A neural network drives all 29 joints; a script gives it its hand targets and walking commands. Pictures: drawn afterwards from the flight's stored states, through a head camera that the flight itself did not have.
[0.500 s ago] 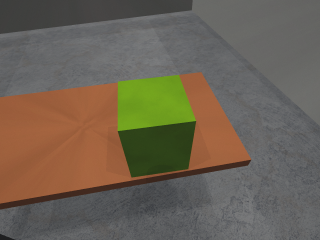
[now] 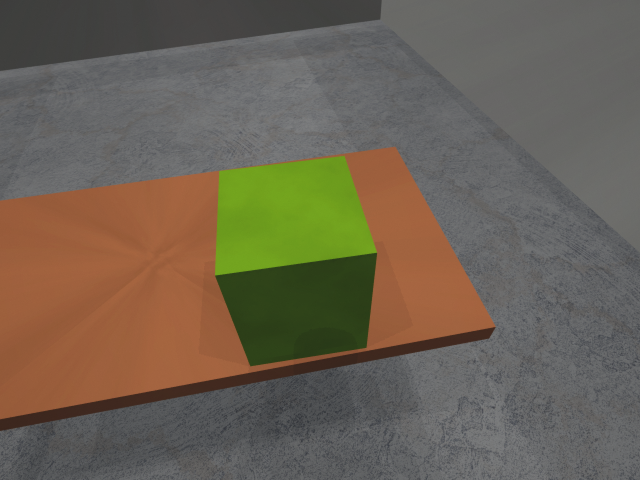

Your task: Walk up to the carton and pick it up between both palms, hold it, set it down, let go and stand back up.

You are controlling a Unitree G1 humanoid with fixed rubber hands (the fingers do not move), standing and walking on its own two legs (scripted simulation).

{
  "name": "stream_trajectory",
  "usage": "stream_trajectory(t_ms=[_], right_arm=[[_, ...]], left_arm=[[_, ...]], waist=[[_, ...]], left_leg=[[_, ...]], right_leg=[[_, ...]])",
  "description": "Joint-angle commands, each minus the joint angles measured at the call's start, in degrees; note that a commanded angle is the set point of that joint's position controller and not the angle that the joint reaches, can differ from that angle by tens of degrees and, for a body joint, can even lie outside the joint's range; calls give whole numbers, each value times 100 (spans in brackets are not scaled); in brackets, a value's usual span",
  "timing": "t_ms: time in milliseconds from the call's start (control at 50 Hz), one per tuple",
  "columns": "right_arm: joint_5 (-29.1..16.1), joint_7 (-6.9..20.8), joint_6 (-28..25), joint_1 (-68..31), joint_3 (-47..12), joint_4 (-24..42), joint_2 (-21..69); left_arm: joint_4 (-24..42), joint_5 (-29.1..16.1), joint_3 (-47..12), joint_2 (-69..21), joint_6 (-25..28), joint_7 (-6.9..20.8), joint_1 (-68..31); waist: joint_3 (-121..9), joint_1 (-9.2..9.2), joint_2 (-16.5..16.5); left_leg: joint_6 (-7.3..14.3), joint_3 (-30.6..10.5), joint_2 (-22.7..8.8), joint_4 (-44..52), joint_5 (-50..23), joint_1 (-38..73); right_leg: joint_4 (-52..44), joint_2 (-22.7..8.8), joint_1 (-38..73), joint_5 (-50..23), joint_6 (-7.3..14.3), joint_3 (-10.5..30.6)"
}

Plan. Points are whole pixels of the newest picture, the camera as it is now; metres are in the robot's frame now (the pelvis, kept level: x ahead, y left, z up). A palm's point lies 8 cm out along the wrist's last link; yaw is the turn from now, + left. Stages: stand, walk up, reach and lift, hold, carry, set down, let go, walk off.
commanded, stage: walk up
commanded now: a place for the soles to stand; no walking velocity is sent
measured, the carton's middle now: (296, 263) +0.46 +0.06 -0.01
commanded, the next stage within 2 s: reach and lift in 1.06 s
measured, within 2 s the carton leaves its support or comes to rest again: neither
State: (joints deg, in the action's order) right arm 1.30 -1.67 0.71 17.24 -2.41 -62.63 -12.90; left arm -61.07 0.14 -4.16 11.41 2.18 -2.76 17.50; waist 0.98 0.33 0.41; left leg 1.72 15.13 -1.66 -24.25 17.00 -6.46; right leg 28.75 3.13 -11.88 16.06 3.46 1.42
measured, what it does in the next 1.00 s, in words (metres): stands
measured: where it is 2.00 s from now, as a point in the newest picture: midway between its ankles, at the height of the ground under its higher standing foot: outside the picture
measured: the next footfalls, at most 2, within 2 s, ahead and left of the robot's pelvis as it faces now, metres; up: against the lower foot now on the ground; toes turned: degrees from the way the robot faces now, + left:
none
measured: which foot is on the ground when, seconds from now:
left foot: down 0.00-1.00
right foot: down 0.00-1.00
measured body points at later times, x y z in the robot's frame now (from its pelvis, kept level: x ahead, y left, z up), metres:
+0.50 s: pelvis +0.00 +0.02 +0.00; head +0.00 +0.02 +0.45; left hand +0.00 +0.26 -0.16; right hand -0.02 -0.22 -0.16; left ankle -0.04 +0.09 -0.74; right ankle -0.01 -0.08 -0.74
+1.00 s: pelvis -0.01 +0.03 +0.00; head +0.00 +0.02 +0.44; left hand +0.00 +0.26 -0.16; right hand -0.04 -0.22 -0.16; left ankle -0.04 +0.09 -0.74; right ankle -0.01 -0.08 -0.74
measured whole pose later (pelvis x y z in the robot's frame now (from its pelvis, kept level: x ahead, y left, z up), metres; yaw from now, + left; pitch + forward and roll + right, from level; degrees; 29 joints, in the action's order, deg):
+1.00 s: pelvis -0.01 +0.03 +0.00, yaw -3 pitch -1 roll +1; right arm 1.3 -1.9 1.6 18.3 -1.3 -62.9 -13.1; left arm -61.3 0.5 -3.9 11.5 1.2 -3.3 17.3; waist 2.3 0.4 -0.6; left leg 3.8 18.6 -0.6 -26.7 18.7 -7.5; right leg 33.0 2.3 -14.9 17.0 1.5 5.0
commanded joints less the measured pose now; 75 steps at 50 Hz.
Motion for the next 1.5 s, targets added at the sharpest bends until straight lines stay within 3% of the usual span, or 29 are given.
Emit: stream_trajectory(t_ms=[0,40,100,160,300,360,420,480,500,560,640,700,760,840,880,940,1040,1060,1080,1120,1140,1160,1180,1220,1260,1300,1380,1440,1480], right_arm=[[-8,-29,16,379,115,39,-537],[-27,-26,8,411,59,-20,-401],[-14,-29,-22,422,68,-106,-510],[38,-37,-74,457,95,-120,-578],[-26,-72,-26,400,151,-104,-601],[-28,-66,-19,409,111,-70,-515],[12,-88,-12,472,141,-144,-606],[-2,-64,18,416,160,-50,-586],[-20,-63,24,381,175,-27,-550],[-1,-71,41,519,149,-56,-518],[-26,-64,35,579,189,-75,-635],[25,-62,39,470,197,4,-628],[-1,-60,71,552,191,-73,-600],[25,-18,74,471,198,66,-551],[-4,-36,73,510,188,34,-575],[-12,-46,65,635,181,25,-635],[17,-46,72,498,216,75,-665],[794,367,-142,-4414,1076,1127,-800],[1126,631,76,-3377,1366,893,-1037],[640,818,562,-3238,1271,1183,-1170],[298,803,919,-2826,1071,1305,-1029],[-32,793,1133,-2518,1026,1372,-1011],[-371,785,1240,-2142,928,1424,-990],[-923,691,1348,-1823,594,1244,-1177],[-1213,585,1439,-1451,348,1037,-1420],[-1394,486,1438,-1437,63,1393,-1396],[-1156,186,1354,-1712,26,1906,-954],[-850,32,1316,-2078,153,2733,-226],[-821,-3,1310,-2240,134,2931,250]], left_arm=[[62,-6,150,691,19,-44,522],[48,-32,149,706,-15,-49,490],[13,7,140,727,11,-47,550],[-13,26,107,599,33,-30,514],[-44,23,85,455,-33,-44,402],[-43,26,119,566,-33,-36,335],[-79,51,113,502,-46,-48,387],[-77,52,127,550,-55,-62,366],[-58,23,111,469,-62,-59,377],[-32,30,131,589,-65,-54,284],[-45,25,59,412,-47,-64,288],[-4,53,119,563,-37,-82,375],[-17,32,103,536,-59,-88,256],[49,49,137,682,-59,-84,313],[82,33,143,705,-70,-83,320],[90,38,118,636,-62,-75,347],[143,62,149,633,-39,-104,395],[1361,-494,314,1535,-1325,241,-4664],[1111,-537,66,1201,-2041,251,-3791],[1599,-521,280,1268,-2924,363,-3549],[1796,-475,305,1299,-3352,452,-3208],[2116,-266,476,1337,-3754,534,-3083],[2544,-11,597,1171,-4118,615,-2782],[3055,463,899,1021,-4679,820,-2130],[3310,838,1073,801,-4959,1032,-1321],[4092,1092,1151,678,-4973,1084,-985],[4807,1212,1040,1026,-4650,989,-1309],[4849,1019,955,1445,-4263,922,-2216],[4682,860,864,1586,-4025,883,-2802]], waist=[[290,-14,-411],[510,-4,-224],[301,-14,-179],[115,-7,-108],[275,-8,-56],[416,-11,137],[382,0,-38],[344,1,65],[371,49,-94],[546,-23,-302],[496,0,-10],[296,56,-125],[515,-20,-388],[423,-10,-183],[528,18,-275],[315,-44,-31],[156,-21,-194],[143,-329,-440],[715,-369,-393],[-143,-155,-646],[-973,-101,-639],[-1633,-129,-241],[-2167,-165,226],[-2891,-298,542],[-2818,-375,608],[-2274,-354,591],[-545,-480,-65],[277,-490,-93],[383,-398,-37]], left_leg=[[130,-946,-614,82,-382,284],[119,-1070,-547,205,-272,102],[101,-1109,-588,325,-500,435],[169,-1061,-754,397,-1117,703],[310,-876,-917,426,-998,486],[244,-869,-822,525,-885,386],[139,-917,-1006,522,-1447,433],[221,-817,-899,564,-710,266],[296,-816,-888,538,-537,271],[157,-909,-929,556,-494,310],[185,-845,-971,595,-703,247],[223,-749,-939,455,-779,397],[250,-795,-985,454,-439,199],[322,-801,-754,390,157,157],[295,-849,-802,377,-10,262],[286,-884,-867,461,-43,393],[294,-753,-945,165,-1049,401],[27,-1430,-760,-869,-246,-2461],[-33,-1255,-693,-1146,579,-3040],[-160,-1099,-540,-1633,563,-2240],[-266,-1168,-459,-2136,61,-1679],[-408,-1311,-480,-2517,-563,-1473],[-573,-1364,-482,-2748,-1281,-1071],[-809,-1544,-517,-3187,-3230,-203],[-949,-1667,-510,-3143,-3931,469],[-896,-1655,-440,-2644,-3359,567],[-422,-1314,-199,-1835,-1038,-742],[-197,-1097,-185,-1894,337,-1526],[-190,-1039,-207,-2166,676,-1526]], right_leg=[[-708,-1026,-609,-2134,-104,1329],[-867,-1068,-647,-1872,-20,1427],[-845,-1013,-624,-2054,-126,1347],[-519,-868,-587,-2193,-68,958],[-300,-722,-777,-1373,31,680],[-299,-770,-783,-1356,60,757],[-29,-714,-811,-1406,24,568],[-81,-720,-726,-1116,-1,661],[-109,-710,-800,-1085,4,686],[-140,-701,-1047,-984,20,781],[1,-665,-949,-1030,25,729],[43,-699,-862,-1303,50,756],[-12,-684,-990,-1075,70,840],[-153,-685,-1013,-777,77,1116],[-139,-712,-1159,-1017,88,1188],[4,-645,-1158,-893,83,1095],[217,-664,-912,-1617,67,973],[990,-533,-1835,416,-44,-109],[1421,-603,-1477,1023,9,-407],[1332,-633,-1355,461,113,-289],[1440,-691,-1565,-336,151,-88],[1717,-685,-1730,-985,161,-44],[1973,-603,-1874,-1508,155,-187],[2315,-317,-2110,-2796,35,-474],[2000,-107,-2034,-2865,33,-609],[1464,44,-1767,-2475,37,-686],[605,-253,-1488,-1577,-200,-408],[148,-856,-2155,204,-422,176],[-36,-1131,-2879,1540,-326,403]])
